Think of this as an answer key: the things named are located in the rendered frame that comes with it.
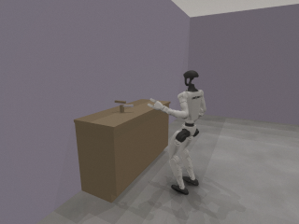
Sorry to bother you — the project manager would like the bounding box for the counter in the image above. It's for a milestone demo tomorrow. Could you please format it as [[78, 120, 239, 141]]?
[[74, 99, 171, 203]]

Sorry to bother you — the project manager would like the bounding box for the robot left upper arm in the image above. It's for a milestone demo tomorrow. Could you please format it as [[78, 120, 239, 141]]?
[[178, 91, 189, 119]]

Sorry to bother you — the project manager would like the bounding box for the robot right upper arm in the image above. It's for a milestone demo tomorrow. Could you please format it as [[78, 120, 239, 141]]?
[[199, 90, 206, 114]]

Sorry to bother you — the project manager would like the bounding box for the robot left forearm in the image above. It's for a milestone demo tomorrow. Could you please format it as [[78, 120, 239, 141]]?
[[161, 105, 187, 118]]

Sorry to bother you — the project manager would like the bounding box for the robot left hand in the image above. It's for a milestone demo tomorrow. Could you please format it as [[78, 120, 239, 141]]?
[[148, 98, 163, 110]]

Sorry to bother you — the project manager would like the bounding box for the robot left foot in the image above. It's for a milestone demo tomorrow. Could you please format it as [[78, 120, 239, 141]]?
[[171, 185, 189, 195]]

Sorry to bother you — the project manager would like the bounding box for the robot torso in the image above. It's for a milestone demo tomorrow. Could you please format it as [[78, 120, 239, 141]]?
[[181, 89, 201, 137]]

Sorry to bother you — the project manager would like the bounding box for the robot right forearm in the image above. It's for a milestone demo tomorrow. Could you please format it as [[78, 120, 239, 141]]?
[[193, 112, 205, 122]]

